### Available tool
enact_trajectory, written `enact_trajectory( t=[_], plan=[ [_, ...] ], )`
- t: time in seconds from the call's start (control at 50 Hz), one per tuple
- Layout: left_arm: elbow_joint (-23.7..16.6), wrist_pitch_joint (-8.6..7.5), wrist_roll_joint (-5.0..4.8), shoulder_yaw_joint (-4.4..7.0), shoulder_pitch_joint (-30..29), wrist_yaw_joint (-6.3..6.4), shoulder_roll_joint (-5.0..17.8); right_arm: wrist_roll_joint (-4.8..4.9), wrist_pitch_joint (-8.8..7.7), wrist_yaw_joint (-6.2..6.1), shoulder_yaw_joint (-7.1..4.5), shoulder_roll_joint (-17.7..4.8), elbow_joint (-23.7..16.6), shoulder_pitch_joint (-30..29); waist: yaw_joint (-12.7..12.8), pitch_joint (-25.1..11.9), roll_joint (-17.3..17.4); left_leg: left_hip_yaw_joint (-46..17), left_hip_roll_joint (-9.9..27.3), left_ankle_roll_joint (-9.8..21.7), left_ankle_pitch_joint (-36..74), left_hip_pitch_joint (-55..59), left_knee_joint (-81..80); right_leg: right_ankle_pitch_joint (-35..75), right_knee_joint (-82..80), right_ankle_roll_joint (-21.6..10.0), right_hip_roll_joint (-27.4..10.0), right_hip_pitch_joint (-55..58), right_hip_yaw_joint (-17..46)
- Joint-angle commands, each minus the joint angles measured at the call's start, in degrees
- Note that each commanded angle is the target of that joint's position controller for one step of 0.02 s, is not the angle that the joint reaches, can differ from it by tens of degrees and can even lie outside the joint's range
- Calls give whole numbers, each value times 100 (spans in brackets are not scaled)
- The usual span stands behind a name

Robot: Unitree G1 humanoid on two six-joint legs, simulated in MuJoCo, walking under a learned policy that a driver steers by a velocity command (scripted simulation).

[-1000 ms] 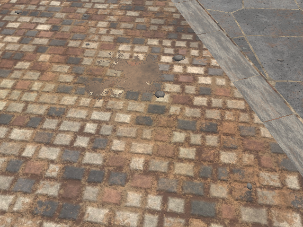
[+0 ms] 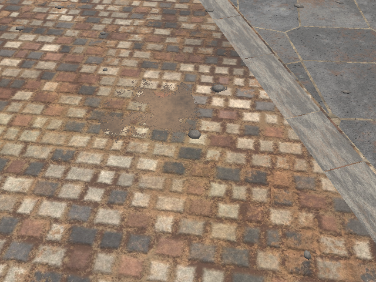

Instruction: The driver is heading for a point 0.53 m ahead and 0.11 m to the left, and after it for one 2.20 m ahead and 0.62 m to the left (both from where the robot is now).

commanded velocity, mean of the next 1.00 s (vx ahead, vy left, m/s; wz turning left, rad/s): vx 0.36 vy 0.00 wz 0.33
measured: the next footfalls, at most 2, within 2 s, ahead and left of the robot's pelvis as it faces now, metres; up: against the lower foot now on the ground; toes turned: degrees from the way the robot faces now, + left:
left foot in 0.50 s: +0.36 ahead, +0.13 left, +0.00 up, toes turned +15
right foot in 0.96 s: +0.66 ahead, +0.05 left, +0.00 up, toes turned +23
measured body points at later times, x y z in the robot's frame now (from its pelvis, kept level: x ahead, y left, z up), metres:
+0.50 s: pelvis +0.20 +0.02 -0.02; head +0.24 +0.02 +0.43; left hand +0.06 +0.25 -0.16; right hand +0.47 -0.15 -0.12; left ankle +0.32 +0.12 -0.73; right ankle -0.02 -0.12 -0.72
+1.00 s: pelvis +0.46 +0.08 -0.01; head +0.49 +0.08 +0.44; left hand +0.55 +0.37 -0.10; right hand +0.61 -0.16 -0.14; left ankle +0.32 +0.13 -0.72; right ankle +0.62 +0.03 -0.73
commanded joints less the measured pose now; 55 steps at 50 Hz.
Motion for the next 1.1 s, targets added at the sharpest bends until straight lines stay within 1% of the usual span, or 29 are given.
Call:
enact_trajectory(
  t=[0.02, 0.06, 0.08, 0.1, 0.12, 0.14, 0.18, 0.22, 0.3, 0.38, 0.44, 0.48, 0.5, 0.52, 0.54, 0.56, 0.58, 0.6, 0.64, 0.72, 0.78, 0.84, 0.94, 0.96, 0.98, 1.0, 1.02, 1.04, 1.1],
  plan=[
    [-298, -228, -45, 55, -63, -97, 265, 21, -161, 8, -204, -1025, -247, 53, 66, 633, 889, -2607, 1666, 1066, -2724, -451, -2238, -5, 306, -273, 10, -597, -175],
    [-23, -262, -45, 73, 669, -100, 227, 95, -154, 44, -163, -888, -583, -788, 583, 784, 653, -1473, 996, 600, -1990, -1516, -1677, 180, -1142, -480, 39, 855, -127],
    [168, -265, -4, 185, 1310, -62, 600, 78, -182, 73, -88, -568, -704, -988, 764, 637, -172, -751, 457, 262, -1186, -2315, -268, 82, -1723, -578, -607, 1793, 872],
    [304, -314, -17, 365, 1976, -101, 1293, 95, -288, 86, -11, -241, -968, -1187, 899, 495, -1691, 253, -209, -57, -722, -3215, 1494, -805, -2706, -1071, -1793, 2319, 2868],
    [270, -403, 109, 312, 1905, -125, 1162, 136, -370, 78, -79, -523, -1036, -1327, 822, 755, -1348, -284, 3, 33, -1096, -3754, 2594, -591, -2808, -1307, -2296, 2113, 3589],
    [176, -480, 121, 217, 1658, -114, 779, 208, -420, 117, -99, -530, -913, -1018, 590, 873, -807, -762, 126, 169, -649, -4077, 3169, -98, -2660, -1166, -2174, 2241, 3106],
    [19, -512, 47, 148, 1183, -163, 598, 177, -453, 184, -125, -484, -723, -620, 290, 743, -548, -923, 268, 317, 202, -4123, 3229, 1106, -2643, -730, -1791, 2339, 1871],
    [-60, -458, 124, 62, 1036, -157, 366, 122, -414, 236, -164, -425, -739, -688, 227, 635, -580, -756, 348, 267, 814, -3687, 2860, 2350, -2673, -441, -1442, 2074, 817],
    [-190, -427, 204, 68, 935, -50, 610, 57, -279, 344, -32, -46, -1169, -1454, 291, 836, -487, -156, 282, 34, 1770, -2922, 1569, 2836, -3017, -406, -1144, 1114, -232],
    [-158, -416, 96, 130, 1232, 5, 867, 37, -257, 483, 58, -54, -1614, -2136, 415, 1002, -513, 355, 210, 199, 1943, -2328, 626, 3368, -3075, -416, -1333, 1138, -710],
    [-249, -363, 42, 191, 1076, 24, 1075, 32, -268, 563, -57, -330, -1777, -1956, 45, 632, -727, 707, -145, 541, 1433, -1646, 417, 6274, -2104, -283, -1496, 1734, -1043],
    [-396, -265, 53, 248, 843, 56, 1270, 56, -229, 576, -306, -788, -1552, -715, -660, -168, -955, 829, -531, 819, 1283, -84, 300, 7777, -370, -143, -1489, 1663, -1143],
    [-506, -280, 52, 245, 718, 37, 1301, 74, -168, 498, -505, -1135, -1351, 154, -1117, -599, -825, 448, -498, 1032, 1442, 1402, -17, 7113, 960, 28, -1287, 802, -1146],
    [-699, -372, 239, 121, 783, -30, 839, 82, -85, 351, -599, -1543, -1200, 770, -1007, -1173, 472, -1610, 774, 1418, 1189, 3000, -65, 2553, 3122, 208, -677, -923, -1082],
    [-987, -610, 32, -46, 1169, -153, 289, -40, -138, 365, -562, -1725, -1400, 672, -503, -2192, 1319, -5109, 2091, 2573, -214, 4122, -1405, -652, 4847, 341, 386, -2570, 87],
    [-1171, -809, -174, 109, 279, -205, 826, -65, -204, 354, -461, -1291, -1330, 616, -780, -1599, 638, -4692, 1831, 2136, -352, 3665, -1910, -277, 5071, 151, 48, -3185, 780],
    [-1364, -870, -253, 146, -88, -195, 957, -32, -287, 353, -388, -1012, -1381, 241, -591, -792, 381, -3724, 1621, 1862, 24, 2775, -1958, 285, 4709, 25, -208, -3372, 640],
    [-1319, -858, -157, 182, -117, -120, 961, -25, -365, 395, -327, -862, -1534, -285, -236, -362, -292, -3050, 1334, 1655, 670, 1733, -2034, 665, 4223, 41, -468, -2989, 604],
    [-1339, -685, 6, 288, 124, -59, 987, -98, -399, 385, -250, -678, -1718, -745, 197, -113, -173, -2249, 944, 1514, 1332, 466, -2184, 910, 3575, 144, -751, -2201, 634],
    [-1692, -481, 177, 304, -344, 6, 835, -127, -412, 213, -267, -926, -1673, -408, 243, 177, 103, -1220, 637, 1426, 3817, -503, -2133, 1521, 2220, 529, -646, -1963, 224],
    [-1870, -490, 209, 199, -908, -19, 568, -89, -307, 104, -263, -925, -1582, -21, -22, -20, 279, -646, 243, 1011, 4566, -439, -1754, 2785, 651, 507, -303, -1600, -7],
    [-2039, -506, 119, 156, -1461, -137, 601, -42, -210, 30, -242, -941, -1465, 353, -328, -232, 402, -872, 410, 821, 3939, 93, -1578, 3627, -286, 440, -64, -1393, 20],
    [-1973, -583, 235, 251, -1065, -250, 999, -103, -134, -15, -179, -807, -1432, 197, 34, -426, 457, -1424, 711, 655, 3929, 1063, -468, 3251, -1241, 17, 10, -903, 185],
    [-1891, -628, 306, 295, -727, -229, 1199, -139, -147, -6, -153, -742, -1466, 265, 141, -699, 226, -1281, 370, 446, 3786, 895, 158, 4889, -1367, -167, -245, -71, 349],
    [-1902, -634, 437, 313, -394, -215, 1487, -204, -196, 18, -86, -560, -1483, 746, 3, -1424, -533, -1133, -77, 181, 2102, -60, 1297, 7169, -777, -766, -1166, 1597, 1177],
    [-1779, -520, 382, 241, -93, -229, 1090, -110, -199, 52, -7, -420, -1251, 1468, 43, -2269, -1512, -930, -474, -177, -1208, -846, 2617, 7624, -790, -1764, -2182, 2601, 2345],
    [-1783, -425, 195, 138, -83, -265, 742, -48, -129, 88, -94, -883, -1234, 1256, 132, -2218, -1073, -1047, -319, -275, -2091, -1167, 3033, 6085, -1055, -1777, -2199, 2366, 2752],
    [-1810, -349, 107, 123, -382, -271, 764, -17, -13, 64, -162, -1020, -1334, 748, 160, -1544, -606, -1011, -166, -395, -1855, -1471, 3331, 4669, -1283, -1498, -1948, 1785, 2571],
    [-1914, -150, 203, 91, -1330, -246, 802, -54, 335, -68, -166, -711, -1332, 440, -192, -435, -557, -638, 218, -555, -1140, -974, 2222, 2030, -2076, -910, -1269, -242, 1741]
  ],
)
